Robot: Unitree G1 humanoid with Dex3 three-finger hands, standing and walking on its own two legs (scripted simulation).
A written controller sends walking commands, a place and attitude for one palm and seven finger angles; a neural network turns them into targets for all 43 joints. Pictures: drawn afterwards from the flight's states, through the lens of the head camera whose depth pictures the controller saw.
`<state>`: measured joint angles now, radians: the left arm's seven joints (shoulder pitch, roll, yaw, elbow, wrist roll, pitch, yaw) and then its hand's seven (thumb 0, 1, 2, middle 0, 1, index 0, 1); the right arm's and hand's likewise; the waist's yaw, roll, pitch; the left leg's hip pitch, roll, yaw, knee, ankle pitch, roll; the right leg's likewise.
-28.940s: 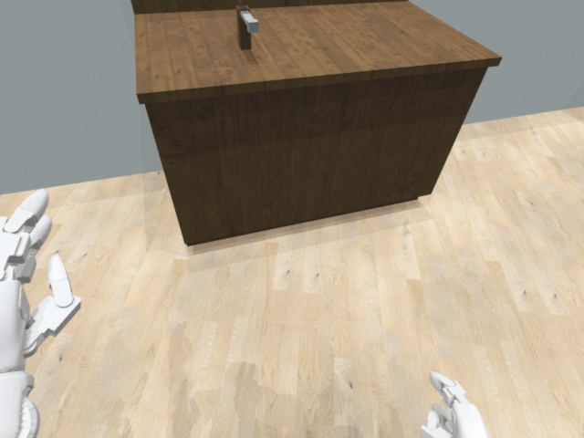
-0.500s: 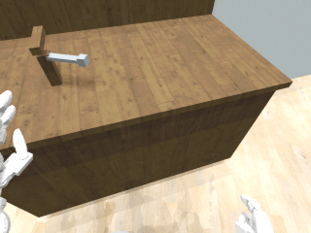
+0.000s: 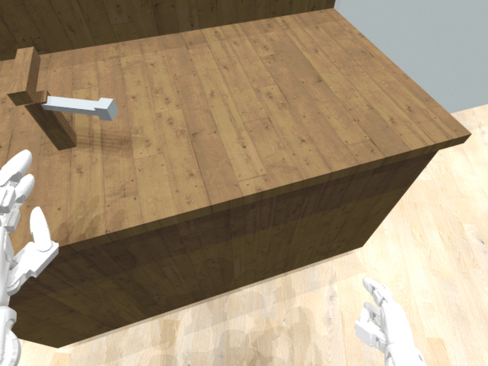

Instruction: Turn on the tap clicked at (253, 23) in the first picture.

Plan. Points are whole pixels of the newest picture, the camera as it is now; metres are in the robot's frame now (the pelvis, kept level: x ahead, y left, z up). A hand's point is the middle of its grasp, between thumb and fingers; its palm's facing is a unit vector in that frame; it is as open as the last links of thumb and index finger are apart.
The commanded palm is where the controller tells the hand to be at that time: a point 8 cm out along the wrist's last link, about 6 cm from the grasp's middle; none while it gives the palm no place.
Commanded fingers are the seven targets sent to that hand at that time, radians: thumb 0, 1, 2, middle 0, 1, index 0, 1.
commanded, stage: come to a stop and stand still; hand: left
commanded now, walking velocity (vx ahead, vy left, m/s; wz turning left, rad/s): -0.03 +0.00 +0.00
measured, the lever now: (106, 109) +0.50 +0.29 +0.11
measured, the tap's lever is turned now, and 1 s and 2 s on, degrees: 63 63 63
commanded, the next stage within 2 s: look again from close up in 1.22 s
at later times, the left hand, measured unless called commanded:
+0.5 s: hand out of the picture +0.16 +0.28 +0.15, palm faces +0.41 -0.85 -0.35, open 7.5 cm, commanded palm +0.11 +0.31 +0.18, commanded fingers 0.00 0.90 0.90 -0.20 -0.30 -0.20 -0.30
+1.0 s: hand out of the picture +0.17 +0.30 +0.15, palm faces +0.42 -0.84 -0.35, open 7.5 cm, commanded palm +0.11 +0.33 +0.18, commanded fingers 0.00 0.90 0.90 -0.20 -0.30 -0.20 -0.30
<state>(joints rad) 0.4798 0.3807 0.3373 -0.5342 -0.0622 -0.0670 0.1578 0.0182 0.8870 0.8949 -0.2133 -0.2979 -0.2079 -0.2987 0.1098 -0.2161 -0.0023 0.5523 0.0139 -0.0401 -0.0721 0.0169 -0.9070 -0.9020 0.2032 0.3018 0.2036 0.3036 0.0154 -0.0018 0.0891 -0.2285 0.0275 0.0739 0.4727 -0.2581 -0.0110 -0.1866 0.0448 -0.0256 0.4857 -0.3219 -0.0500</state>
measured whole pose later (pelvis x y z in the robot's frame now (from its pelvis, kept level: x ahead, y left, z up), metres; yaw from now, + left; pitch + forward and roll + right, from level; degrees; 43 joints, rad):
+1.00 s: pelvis -0.04 +0.05 +0.01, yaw +1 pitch -1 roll -1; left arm 0.45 0.33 0.30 -0.45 -0.05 -0.14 0.16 0.02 0.89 0.90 -0.21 -0.30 -0.21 -0.30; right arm 0.15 -0.20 0.02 0.62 -0.01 -0.09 -0.07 0.02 -0.91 -0.90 0.20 0.30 0.21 0.30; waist 0.03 0.01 0.03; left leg -0.24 -0.01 0.07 0.42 -0.18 0.05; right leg -0.15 0.01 -0.02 0.36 -0.19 0.00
